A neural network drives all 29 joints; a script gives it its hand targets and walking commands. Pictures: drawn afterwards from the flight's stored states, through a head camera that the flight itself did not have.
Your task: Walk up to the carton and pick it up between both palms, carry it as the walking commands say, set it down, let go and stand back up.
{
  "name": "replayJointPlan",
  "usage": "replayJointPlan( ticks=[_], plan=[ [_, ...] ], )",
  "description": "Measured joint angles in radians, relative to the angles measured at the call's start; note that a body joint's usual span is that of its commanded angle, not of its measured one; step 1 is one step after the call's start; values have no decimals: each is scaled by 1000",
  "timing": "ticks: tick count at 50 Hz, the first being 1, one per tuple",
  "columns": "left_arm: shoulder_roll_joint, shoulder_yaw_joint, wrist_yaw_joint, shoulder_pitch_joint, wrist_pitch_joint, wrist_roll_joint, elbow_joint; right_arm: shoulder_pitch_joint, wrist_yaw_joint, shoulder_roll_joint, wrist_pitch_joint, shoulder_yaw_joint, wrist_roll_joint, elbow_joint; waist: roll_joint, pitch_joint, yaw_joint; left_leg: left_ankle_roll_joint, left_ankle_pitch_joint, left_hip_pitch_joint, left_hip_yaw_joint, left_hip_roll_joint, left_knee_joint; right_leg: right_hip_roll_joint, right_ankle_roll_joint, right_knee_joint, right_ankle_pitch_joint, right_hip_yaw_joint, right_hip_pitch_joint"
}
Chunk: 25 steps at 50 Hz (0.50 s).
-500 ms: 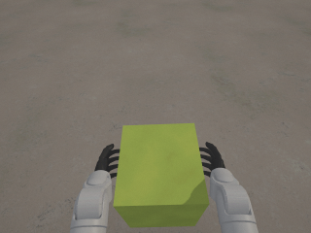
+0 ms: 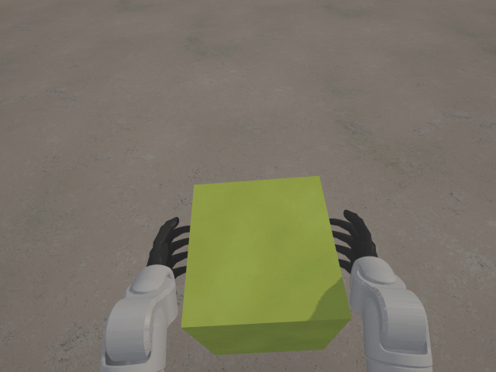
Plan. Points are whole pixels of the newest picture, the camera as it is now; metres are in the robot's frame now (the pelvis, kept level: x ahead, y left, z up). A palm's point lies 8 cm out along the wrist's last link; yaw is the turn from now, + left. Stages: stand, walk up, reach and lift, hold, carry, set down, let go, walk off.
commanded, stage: carry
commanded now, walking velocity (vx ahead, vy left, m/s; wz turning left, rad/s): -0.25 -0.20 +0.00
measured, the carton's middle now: (263, 272) +0.30 -0.02 +0.01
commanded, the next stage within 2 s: none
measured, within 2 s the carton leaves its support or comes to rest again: neither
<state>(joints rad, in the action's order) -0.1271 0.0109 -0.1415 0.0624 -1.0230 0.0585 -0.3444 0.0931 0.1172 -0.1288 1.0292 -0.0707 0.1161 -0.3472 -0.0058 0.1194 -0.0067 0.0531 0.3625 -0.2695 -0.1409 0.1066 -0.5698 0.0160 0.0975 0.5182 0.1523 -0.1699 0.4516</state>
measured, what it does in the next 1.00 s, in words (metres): walks backwards: right foot, then left foot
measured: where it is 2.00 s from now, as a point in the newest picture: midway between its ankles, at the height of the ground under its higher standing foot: outside the picture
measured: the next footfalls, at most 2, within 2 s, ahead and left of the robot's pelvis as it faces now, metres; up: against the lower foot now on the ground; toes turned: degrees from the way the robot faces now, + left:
right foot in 0.68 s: -0.10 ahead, -0.20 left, +0.00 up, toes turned -4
left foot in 1.00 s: -0.25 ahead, +0.02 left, +0.00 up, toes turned +9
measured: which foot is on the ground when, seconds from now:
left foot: down 0.00-0.70, up 0.72-0.98, down 1.00-1.00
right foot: down 0.00-0.44, up 0.46-0.66, down 0.68-1.00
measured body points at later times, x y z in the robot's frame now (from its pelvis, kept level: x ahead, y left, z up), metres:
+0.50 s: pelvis -0.11 -0.03 +0.00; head -0.14 -0.04 +0.45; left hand +0.14 +0.11 +0.08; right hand +0.15 -0.18 +0.09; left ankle -0.11 +0.12 -0.73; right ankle +0.01 -0.09 -0.70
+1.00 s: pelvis -0.27 -0.11 -0.02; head -0.28 -0.12 +0.43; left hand -0.01 +0.04 +0.07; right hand +0.00 -0.26 +0.07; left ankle -0.30 +0.02 -0.73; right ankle -0.14 -0.20 -0.73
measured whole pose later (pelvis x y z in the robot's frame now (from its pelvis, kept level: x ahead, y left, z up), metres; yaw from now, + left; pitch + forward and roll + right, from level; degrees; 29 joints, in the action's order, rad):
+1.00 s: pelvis -0.27 -0.11 -0.02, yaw +2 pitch +1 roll +0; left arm -0.13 -0.01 -0.17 0.04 -1.21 0.05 -0.45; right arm 0.07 0.13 -0.13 1.21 -0.05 0.11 -0.45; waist -0.03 0.07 -0.01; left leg 0.09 0.47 -0.32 -0.11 0.08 -0.72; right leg -0.03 0.05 0.63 0.14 -0.11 0.52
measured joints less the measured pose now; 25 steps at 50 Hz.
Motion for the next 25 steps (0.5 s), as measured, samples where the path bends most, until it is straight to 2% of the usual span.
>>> replayJointPlan(
  ticks=[4, 8, 11, 13, 15, 18, 20, 21, 22, 23, 25],
  plan=[
    [0, -11, -15, -8, -98, -6, -63, -3, 0, 0, 99, 4, 0, -61, 0, 0, 0, 0, 6, -22, 0, 5, -36, 0, 0, 34, 5, 0, 23],
    [0, -15, -22, -16, -158, -9, -78, -6, 3, 0, 161, 4, 0, -75, 0, 0, 0, 0, 4, -38, 0, 10, -60, 0, 8, 56, 4, -1, 40],
    [0, -15, -24, -13, -177, -9, -80, -6, 6, 0, 178, 4, 0, -79, 0, -1, 0, 0, 38, -70, -1, 11, -96, 0, 37, 56, -16, -2, 59],
    [0, -15, -24, -10, -183, -9, -81, -6, 8, 0, 184, 4, 0, -81, 1, -3, 1, 0, 92, -106, -1, 11, -179, 0, 48, 51, -34, -2, 72],
    [-1, -15, -24, -11, -190, -10, -81, -6, 9, 0, 190, 4, 0, -82, 1, -4, 1, 0, 107, -126, -1, 11, -249, 0, 50, 34, -57, -5, 75],
    [-1, -15, -24, -12, -193, -10, -81, -6, 9, 0, 194, 4, 0, -82, 1, -4, 0, 0, 112, -115, 0, 9, -247, 0, 44, -23, -107, -20, 70],
    [-1, -15, -25, -13, -193, -10, -81, -6, 9, 1, 195, 4, 0, -83, 5, -3, -1, 0, 117, -67, 1, 1, -146, 2, 18, -74, -145, -31, 64],
    [-1, -15, -25, -13, -194, -10, -81, -6, 9, 0, 195, 5, 0, -82, 10, -4, -1, 0, 99, -39, -1, -3, -74, 4, -9, -92, -152, -34, 63],
    [0, -14, -25, -19, -194, -10, -81, -8, 10, 0, 197, 7, 0, -81, 16, -9, 0, 0, 31, -33, -2, -4, -38, 4, -54, -95, -118, -31, 63],
    [-1, -16, -25, -27, -194, -11, -82, -9, 10, 0, 201, 8, 0, -80, 10, -11, 0, 0, -22, -32, 0, 3, -24, 6, -93, -43, -15, -30, 77],
    [-1, -17, -26, -37, -195, -11, -91, -9, 10, 0, 204, 12, -1, -82, -14, -12, -2, 0, -69, -38, 7, 29, -15, 6, -121, 207, 122, 15, 133]
  ],
)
